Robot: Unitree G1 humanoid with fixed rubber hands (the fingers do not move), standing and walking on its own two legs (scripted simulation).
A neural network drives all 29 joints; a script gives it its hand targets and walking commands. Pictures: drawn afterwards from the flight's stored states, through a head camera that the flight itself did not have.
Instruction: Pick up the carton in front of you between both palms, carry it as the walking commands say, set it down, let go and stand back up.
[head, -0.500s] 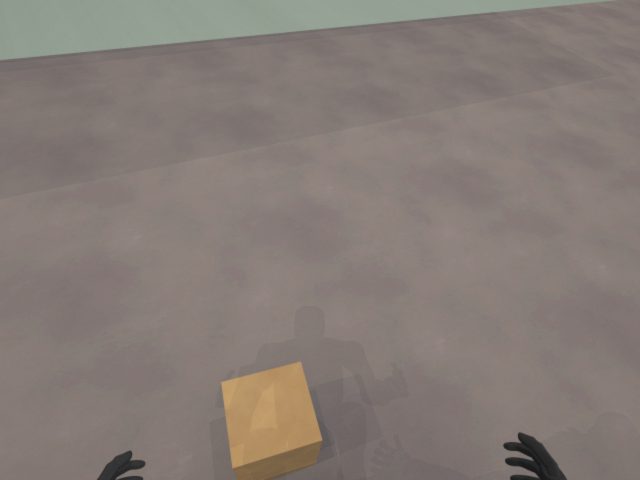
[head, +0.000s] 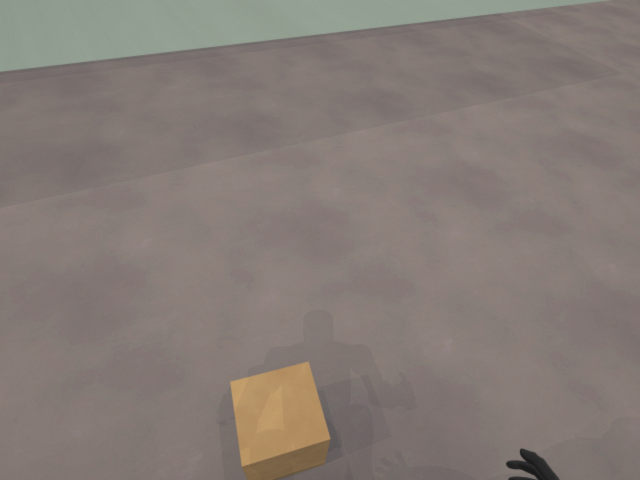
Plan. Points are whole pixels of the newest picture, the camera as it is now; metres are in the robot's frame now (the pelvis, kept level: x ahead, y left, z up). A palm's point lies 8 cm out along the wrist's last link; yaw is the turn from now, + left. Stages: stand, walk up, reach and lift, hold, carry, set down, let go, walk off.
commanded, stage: stand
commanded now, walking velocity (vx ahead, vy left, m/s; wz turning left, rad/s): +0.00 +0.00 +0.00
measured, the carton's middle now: (279, 425) +0.38 +0.08 -0.65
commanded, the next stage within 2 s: none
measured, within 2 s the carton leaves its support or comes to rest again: neither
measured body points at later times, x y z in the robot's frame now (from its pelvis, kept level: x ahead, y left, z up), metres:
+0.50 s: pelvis -0.01 -0.01 +0.00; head -0.01 +0.01 +0.45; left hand +0.07 +0.29 -0.12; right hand +0.08 -0.30 -0.11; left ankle +0.03 +0.10 -0.74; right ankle -0.05 -0.15 -0.74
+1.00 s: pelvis -0.01 -0.01 +0.01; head -0.01 +0.00 +0.46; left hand +0.06 +0.29 -0.12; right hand +0.08 -0.31 -0.11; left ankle +0.03 +0.10 -0.74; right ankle -0.05 -0.15 -0.74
